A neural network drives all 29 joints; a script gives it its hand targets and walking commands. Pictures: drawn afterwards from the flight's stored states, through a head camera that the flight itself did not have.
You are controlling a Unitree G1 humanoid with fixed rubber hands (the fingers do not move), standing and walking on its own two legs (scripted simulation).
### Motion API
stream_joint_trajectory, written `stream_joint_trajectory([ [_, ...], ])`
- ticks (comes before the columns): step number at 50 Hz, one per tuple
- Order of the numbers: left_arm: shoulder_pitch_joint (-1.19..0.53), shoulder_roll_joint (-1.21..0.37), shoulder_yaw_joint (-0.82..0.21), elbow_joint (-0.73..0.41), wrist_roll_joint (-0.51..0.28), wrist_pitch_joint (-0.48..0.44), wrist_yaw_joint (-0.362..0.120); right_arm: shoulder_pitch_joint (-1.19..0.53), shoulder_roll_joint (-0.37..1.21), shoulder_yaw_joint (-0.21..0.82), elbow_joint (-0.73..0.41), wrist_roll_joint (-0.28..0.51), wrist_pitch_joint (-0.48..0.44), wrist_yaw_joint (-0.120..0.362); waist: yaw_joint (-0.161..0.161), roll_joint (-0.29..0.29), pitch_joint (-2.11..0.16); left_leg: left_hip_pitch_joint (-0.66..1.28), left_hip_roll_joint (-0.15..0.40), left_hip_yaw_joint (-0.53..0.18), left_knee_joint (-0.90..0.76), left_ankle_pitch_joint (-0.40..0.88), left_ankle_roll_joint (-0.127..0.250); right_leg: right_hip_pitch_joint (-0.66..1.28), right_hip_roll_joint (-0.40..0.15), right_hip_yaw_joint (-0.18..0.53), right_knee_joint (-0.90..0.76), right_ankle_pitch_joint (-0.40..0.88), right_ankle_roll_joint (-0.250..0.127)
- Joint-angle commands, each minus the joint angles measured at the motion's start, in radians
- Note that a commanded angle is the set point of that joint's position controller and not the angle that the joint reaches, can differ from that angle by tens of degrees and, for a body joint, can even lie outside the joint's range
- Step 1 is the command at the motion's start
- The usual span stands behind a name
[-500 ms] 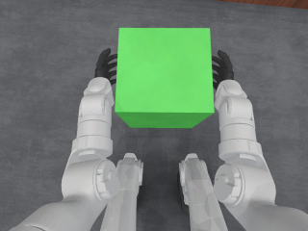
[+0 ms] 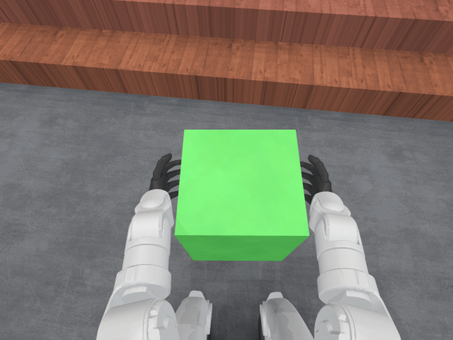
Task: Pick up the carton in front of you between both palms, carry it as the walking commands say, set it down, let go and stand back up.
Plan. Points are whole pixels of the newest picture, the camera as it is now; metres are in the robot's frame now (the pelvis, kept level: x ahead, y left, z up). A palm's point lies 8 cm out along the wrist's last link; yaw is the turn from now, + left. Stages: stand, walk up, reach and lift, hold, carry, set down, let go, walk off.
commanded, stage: reach and lift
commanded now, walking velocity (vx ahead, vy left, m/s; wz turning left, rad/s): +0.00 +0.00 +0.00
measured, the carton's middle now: (238, 202) +0.38 +0.00 -0.09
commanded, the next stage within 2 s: hold in 1.40 s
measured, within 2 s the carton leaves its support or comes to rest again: neither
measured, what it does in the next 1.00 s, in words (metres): rises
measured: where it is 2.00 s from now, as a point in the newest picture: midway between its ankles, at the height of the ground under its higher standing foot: outside the picture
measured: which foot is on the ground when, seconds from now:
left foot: down 0.00-1.00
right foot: down 0.00-1.00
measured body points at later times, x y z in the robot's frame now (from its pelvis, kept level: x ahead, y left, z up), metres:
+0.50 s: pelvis +0.03 +0.00 +0.08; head +0.00 +0.00 +0.53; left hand +0.33 +0.15 +0.10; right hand +0.34 -0.15 +0.10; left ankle +0.05 +0.13 -0.66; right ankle +0.05 -0.13 -0.66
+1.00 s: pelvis +0.03 +0.00 +0.09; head +0.01 +0.00 +0.53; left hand +0.34 +0.15 +0.11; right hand +0.34 -0.15 +0.11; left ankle +0.05 +0.13 -0.66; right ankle +0.05 -0.13 -0.66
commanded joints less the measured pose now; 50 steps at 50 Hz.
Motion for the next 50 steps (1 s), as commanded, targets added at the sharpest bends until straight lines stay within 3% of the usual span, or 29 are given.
stream_joint_trajectory([
  [1,-0.495,-1.063,-0.6,0.038,-0.156,-0.005,-0.254,-0.519,1.05,0.612,0.034,0.156,-0.006,0.248,0.005,0.007,-0.537,0.455,-0.107,0.003,-0.196,0.264,0.015,0.41,0.106,-0.012,-0.204,0.256,-0.015],
  [17,-0.235,-1.011,-0.694,-0.139,-0.185,0.12,-0.252,-0.246,1.005,0.708,-0.142,0.182,0.116,0.243,0.002,0.001,-0.207,0.879,-0.074,-0.02,-0.555,0.411,0.017,0.839,0.067,0.003,-0.566,0.411,-0.013],
  [25,-0.237,-0.969,-0.596,-0.115,-0.14,0.187,-0.268,-0.252,0.968,0.604,-0.104,0.137,0.187,0.262,0.004,0.004,0.028,0.89,-0.064,-0.007,-0.656,0.207,0.024,0.868,0.056,-0.003,-0.666,0.205,-0.029],
  [34,-0.362,-0.998,-0.61,-0.139,-0.146,0.179,-0.281,-0.375,0.989,0.616,-0.127,0.142,0.178,0.276,0.0,0.009,-0.039,0.933,-0.062,-0.004,-0.652,0.192,0.024,0.908,0.055,-0.01,-0.659,0.189,-0.028],
  [50,-0.235,-0.971,-0.645,-0.226,-0.165,0.208,-0.26,-0.257,0.949,0.649,-0.213,0.16,0.206,0.264,0.003,0.011,-0.061,1.02,-0.068,-0.007,-0.688,0.369,0.012,0.988,0.067,-0.008,-0.695,0.358,-0.019],
])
